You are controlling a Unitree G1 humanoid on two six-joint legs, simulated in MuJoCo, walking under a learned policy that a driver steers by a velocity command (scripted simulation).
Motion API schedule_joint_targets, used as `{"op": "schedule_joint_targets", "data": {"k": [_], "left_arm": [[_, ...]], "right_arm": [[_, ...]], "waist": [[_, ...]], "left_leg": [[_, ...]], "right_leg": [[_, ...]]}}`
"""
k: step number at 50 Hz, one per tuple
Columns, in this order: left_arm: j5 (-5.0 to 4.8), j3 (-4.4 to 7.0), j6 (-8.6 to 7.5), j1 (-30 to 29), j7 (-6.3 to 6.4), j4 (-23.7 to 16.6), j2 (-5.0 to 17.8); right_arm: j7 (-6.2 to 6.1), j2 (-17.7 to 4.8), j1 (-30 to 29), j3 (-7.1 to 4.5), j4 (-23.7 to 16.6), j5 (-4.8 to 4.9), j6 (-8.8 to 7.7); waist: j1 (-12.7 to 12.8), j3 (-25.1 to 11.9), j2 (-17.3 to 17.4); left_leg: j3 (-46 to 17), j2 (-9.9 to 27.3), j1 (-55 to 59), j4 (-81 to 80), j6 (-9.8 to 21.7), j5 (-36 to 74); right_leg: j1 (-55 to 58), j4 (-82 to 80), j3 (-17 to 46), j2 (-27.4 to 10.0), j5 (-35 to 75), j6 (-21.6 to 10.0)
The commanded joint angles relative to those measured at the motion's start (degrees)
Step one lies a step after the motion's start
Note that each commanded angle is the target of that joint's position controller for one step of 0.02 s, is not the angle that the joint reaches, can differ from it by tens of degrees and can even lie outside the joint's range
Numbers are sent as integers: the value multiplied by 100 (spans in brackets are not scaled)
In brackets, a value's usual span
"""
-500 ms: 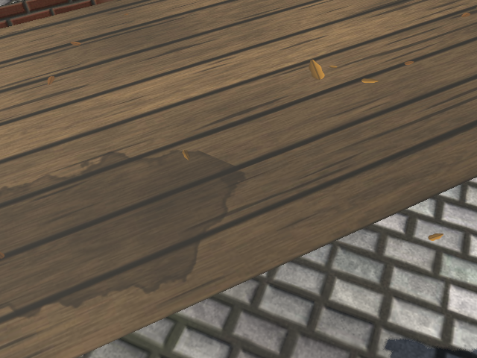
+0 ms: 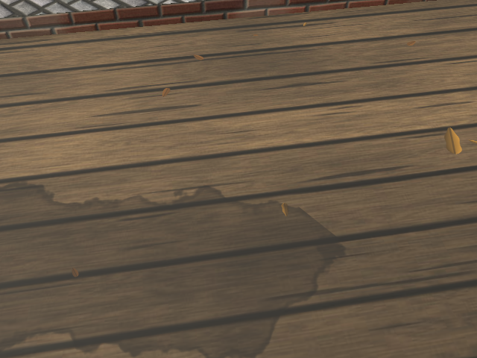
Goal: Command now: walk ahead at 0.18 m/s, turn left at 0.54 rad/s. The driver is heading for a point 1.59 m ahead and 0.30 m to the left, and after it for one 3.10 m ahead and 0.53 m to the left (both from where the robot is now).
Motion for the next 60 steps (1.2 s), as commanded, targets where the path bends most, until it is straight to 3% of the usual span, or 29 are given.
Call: {"op": "schedule_joint_targets", "data": {"k": [1,2,4,7,11,15,16,17,18,19,20,21,22,24,27,31,35,40,42,44,45,46,47,48,49,51,53,56,60], "left_arm": [[86,63,-25,279,255,-498,332],[28,66,31,403,284,-489,372],[-147,87,176,627,244,-373,531],[-155,87,315,230,214,-482,671],[-137,87,230,-487,295,-723,854],[-371,116,70,-413,328,-806,957],[-435,149,29,-380,326,-870,1038],[-473,203,-27,-210,346,-978,1235],[-403,363,-92,-322,364,-1207,1789],[-167,431,-146,-266,371,-1204,1737],[-189,407,-180,-424,380,-1246,1523],[-258,326,-191,-856,354,-1370,1214],[-333,232,-209,-1112,355,-1520,953],[-298,276,-197,-1283,397,-1754,1050],[-242,387,-120,-935,409,-1834,1267],[-190,563,-53,-161,360,-1618,1437],[-132,719,-83,-349,327,-1652,1515],[-132,779,-46,-772,336,-1672,1460],[-183,740,36,-1004,317,-1601,1405],[-173,557,145,-880,194,-1356,1037],[-133,410,169,-357,128,-1389,503],[-153,398,67,-323,178,-1541,599],[-80,435,-4,-624,148,-1452,873],[-83,460,-5,-789,174,-1364,973],[-61,514,4,-604,198,-1222,1114],[-36,442,61,-462,151,-1062,978],[-62,419,94,-378,62,-887,898],[-77,370,86,-570,-43,-849,762],[8,227,136,-780,-125,-910,522]], "right_arm": [[-33,-546,147,-115,-276,123,-99],[29,-575,-23,-125,-421,81,-108],[140,-951,-322,-244,-694,30,-203],[213,-1011,-96,-280,-856,16,-275],[224,-872,348,-249,-1066,23,-168],[277,-855,156,-187,-1222,29,-4],[321,-731,294,-120,-1153,5,33],[349,-454,527,2,-1112,6,79],[310,-33,749,138,-1368,-65,58],[231,-572,455,-18,-1329,-266,67],[125,-775,507,-80,-1199,-290,136],[4,-879,685,-130,-1070,-272,189],[-64,-793,789,-122,-1020,-265,213],[38,-603,664,-34,-1076,-240,250],[222,-490,475,13,-1157,-76,276],[272,-449,207,42,-1264,-79,355],[295,-496,296,74,-1223,-174,448],[281,-600,281,12,-1099,-83,399],[300,-602,306,-26,-1056,24,323],[358,-614,429,-91,-1120,174,224],[278,-994,543,-179,-1250,207,170],[193,-1483,821,-338,-1402,179,102],[74,-1381,949,-386,-1256,21,-24],[36,-1185,880,-360,-1188,-6,-89],[50,-948,668,-274,-1272,65,-83],[55,-799,902,-231,-1174,164,28],[-16,-668,978,-179,-1160,22,98],[-31,-503,921,-84,-1157,-124,64],[85,-541,1018,-39,-1086,-161,81]], "waist": [[257,-453,134],[384,-540,-9],[478,-524,20],[244,-479,199],[-204,-529,344],[-38,-624,246],[11,-689,214],[45,-1000,-27],[-119,-1287,-1259],[176,-777,-757],[61,-724,-328],[-151,-560,-413],[-238,-515,-686],[-185,-559,-576],[94,-487,-494],[394,-354,-600],[308,-328,-735],[156,-385,-756],[5,-404,-659],[-175,-629,-431],[71,-1185,521],[-170,-1091,1008],[-371,-651,562],[-337,-489,546],[-200,-553,495],[-163,-228,561],[-177,68,549],[-142,42,437],[-262,188,427]], "left_leg": [[-1851,1602,536,-1387,1615,1906],[-1796,1497,260,-1554,1542,1546],[-1348,1160,-345,-1604,1287,1263],[-1553,1105,-287,-1476,1141,755],[-2549,1500,924,-1112,1288,-80],[-2845,1388,1166,-576,1159,406],[-2849,1249,1032,-426,960,328],[-2614,947,764,-23,585,-452],[-1461,-130,-710,972,-152,-2308],[-955,-88,-1405,2311,-569,-3336],[-822,209,-1281,3067,-664,-3069],[-643,331,-1163,3574,-782,-2752],[-600,384,-1003,3775,-898,-2403],[-199,346,-716,4525,-1030,-1970],[-32,532,-887,4120,-1169,-1504],[91,899,-1147,2654,-1143,-1498],[337,918,-464,1697,-795,-1691],[268,792,166,759,-470,-1376],[354,587,730,-173,-217,-504],[305,529,2001,-808,189,720],[-690,1470,3025,-581,988,3056],[-2152,2535,3434,-727,1948,3246],[-2046,2516,3227,-889,1806,2271],[-1607,2237,3023,-909,1434,1967],[-1406,2124,2829,-924,1260,2121],[-1354,2060,2285,-1530,1111,437],[-1524,1997,2177,-2057,980,-1397],[-1440,1954,2457,-2122,875,-1589],[-1114,1856,2051,-2103,956,-1681]], "right_leg": [[-710,-159,417,-396,6,-96],[-429,-315,335,-308,169,-71],[8,-803,-14,-129,777,43],[19,-1452,-7,-59,1297,174],[-599,-2539,285,31,1380,67],[152,-4215,119,275,2279,-303],[594,-4564,182,92,2947,-603],[1320,-4744,628,-526,4017,-1252],[2422,-4993,2366,-1986,5488,-2939],[2268,-5319,2697,-2415,5231,-3127],[2011,-5361,2045,-2082,4866,-2633],[1667,-5371,1397,-1687,4630,-2190],[1429,-5407,968,-1474,4635,-1961],[1112,-5366,375,-1245,5073,-1896],[1491,-5292,-195,-1070,5068,-1930],[2339,-5188,-116,-1570,5223,-2097],[2104,-5305,-224,-1792,4901,-2097],[1960,-5336,-195,-1792,3862,-1776],[1653,-5055,-323,-1635,3180,-1498],[830,-4630,-559,-1331,2559,-1039],[285,-3720,-1252,-671,1344,-434],[-1001,-2700,-980,-50,-168,-44],[-1648,-2121,-294,-125,-551,-30],[-1819,-1706,-141,-206,-389,-1],[-1724,-1469,-42,-242,-249,62],[-1593,-1172,-4,-276,349,-21],[-1898,-1163,84,-190,1178,-202],[-2265,-1442,246,-150,1851,-324],[-2019,-2003,3,-91,2162,-312]]}}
